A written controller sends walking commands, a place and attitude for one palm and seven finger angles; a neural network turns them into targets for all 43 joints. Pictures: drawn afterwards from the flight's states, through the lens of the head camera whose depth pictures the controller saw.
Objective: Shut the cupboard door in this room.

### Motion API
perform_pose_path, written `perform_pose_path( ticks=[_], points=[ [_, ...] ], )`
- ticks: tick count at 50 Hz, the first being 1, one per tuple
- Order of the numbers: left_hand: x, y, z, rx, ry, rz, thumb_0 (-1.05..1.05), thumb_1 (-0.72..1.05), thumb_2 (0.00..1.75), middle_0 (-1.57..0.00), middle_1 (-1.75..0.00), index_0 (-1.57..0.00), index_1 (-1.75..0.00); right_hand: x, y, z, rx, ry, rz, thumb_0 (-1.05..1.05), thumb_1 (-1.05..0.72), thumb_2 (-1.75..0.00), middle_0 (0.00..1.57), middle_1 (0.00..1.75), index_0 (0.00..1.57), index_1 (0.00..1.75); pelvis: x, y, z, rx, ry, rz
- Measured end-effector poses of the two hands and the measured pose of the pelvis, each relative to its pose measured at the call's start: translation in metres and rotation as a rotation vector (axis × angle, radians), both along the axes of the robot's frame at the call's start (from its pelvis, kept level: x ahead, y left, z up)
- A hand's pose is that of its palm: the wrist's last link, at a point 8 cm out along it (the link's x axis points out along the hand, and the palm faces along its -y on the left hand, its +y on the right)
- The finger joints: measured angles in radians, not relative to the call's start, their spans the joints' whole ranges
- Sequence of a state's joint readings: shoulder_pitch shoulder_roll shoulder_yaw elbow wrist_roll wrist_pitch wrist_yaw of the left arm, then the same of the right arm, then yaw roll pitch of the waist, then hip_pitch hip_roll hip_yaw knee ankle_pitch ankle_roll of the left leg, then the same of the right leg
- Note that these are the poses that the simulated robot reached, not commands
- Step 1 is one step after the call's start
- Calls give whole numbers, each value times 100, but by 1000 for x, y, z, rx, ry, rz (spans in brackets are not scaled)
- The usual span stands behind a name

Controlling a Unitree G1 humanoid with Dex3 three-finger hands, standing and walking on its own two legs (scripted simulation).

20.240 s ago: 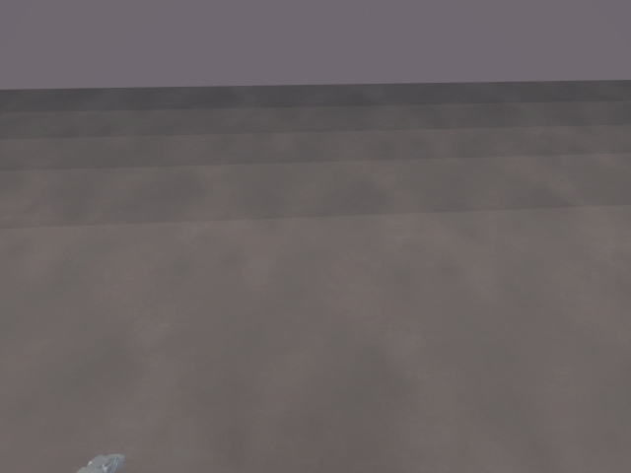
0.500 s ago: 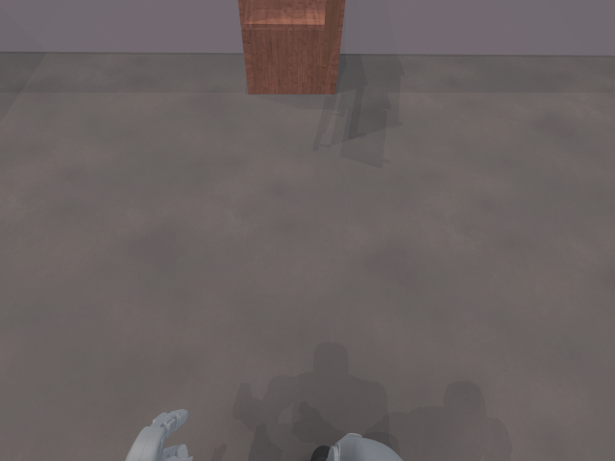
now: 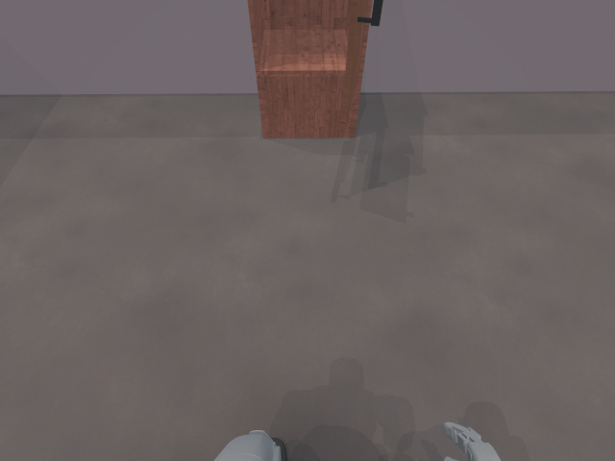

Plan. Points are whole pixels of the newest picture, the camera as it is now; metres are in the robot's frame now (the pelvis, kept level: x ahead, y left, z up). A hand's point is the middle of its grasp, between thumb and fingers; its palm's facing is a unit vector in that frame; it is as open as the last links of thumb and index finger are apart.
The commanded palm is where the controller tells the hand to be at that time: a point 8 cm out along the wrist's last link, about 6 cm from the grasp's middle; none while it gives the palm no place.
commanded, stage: stand and wait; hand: left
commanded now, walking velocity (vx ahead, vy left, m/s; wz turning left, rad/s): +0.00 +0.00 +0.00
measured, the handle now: out of the picture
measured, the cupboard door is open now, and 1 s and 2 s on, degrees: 77 77 77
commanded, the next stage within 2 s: look at it before walking up in 0.90 s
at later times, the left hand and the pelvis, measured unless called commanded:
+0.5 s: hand (231, 388) +0.23 +0.16 -0.15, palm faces -0.04 -0.97 -0.23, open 7.3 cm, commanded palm none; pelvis +0.16 -0.02 +0.01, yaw -1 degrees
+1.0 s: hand (234, 425) +0.18 +0.14 -0.16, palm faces +0.02 -0.98 -0.20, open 7.3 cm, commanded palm none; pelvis +0.18 -0.03 +0.02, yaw -1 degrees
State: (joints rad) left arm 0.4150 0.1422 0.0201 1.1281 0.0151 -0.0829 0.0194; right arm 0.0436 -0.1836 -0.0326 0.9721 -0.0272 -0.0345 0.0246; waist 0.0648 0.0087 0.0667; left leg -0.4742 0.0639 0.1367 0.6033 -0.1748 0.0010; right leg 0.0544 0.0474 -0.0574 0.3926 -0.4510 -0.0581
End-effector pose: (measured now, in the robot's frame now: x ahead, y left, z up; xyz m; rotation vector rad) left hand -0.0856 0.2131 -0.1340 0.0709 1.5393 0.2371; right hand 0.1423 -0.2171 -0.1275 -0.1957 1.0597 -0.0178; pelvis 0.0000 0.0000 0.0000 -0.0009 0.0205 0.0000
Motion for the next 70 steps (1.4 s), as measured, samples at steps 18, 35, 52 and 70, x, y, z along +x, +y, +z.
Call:
perform_pose_path(
  ticks=[18, 35, 52, 70],
  points=[
    [267, 24, 8, 54, -270, -163, 1, 94, 90, -20, -30, -20, -30, -39, -17, -4, -49, 334, -223, -1, -94, -90, 20, 30, 20, 30, 125, 0, 11, 19, -42, -22],
    [325, -22, 13, 36, -295, -145, -2, 95, 90, -20, -30, -20, -30, 1, -7, -10, 49, 385, -217, 0, -91, -90, 20, 30, 20, 30, 180, -31, 16, 2, -24, -9],
    [253, -28, 6, 2, -95, -104, 0, 92, 90, -20, -30, -20, -30, 16, -22, -6, 1, 373, -211, 0, -91, -90, 20, 30, 20, 30, 184, -30, 18, -3, -34, -16],
    [236, -26, 2, -33, -73, -108, 1, 91, 90, -20, -30, -20, -30, -7, 5, -4, 23, 394, -230, 0, -91, -90, 20, 30, 20, 30, 174, -15, 18, -3, -36, -25]
  ],
)
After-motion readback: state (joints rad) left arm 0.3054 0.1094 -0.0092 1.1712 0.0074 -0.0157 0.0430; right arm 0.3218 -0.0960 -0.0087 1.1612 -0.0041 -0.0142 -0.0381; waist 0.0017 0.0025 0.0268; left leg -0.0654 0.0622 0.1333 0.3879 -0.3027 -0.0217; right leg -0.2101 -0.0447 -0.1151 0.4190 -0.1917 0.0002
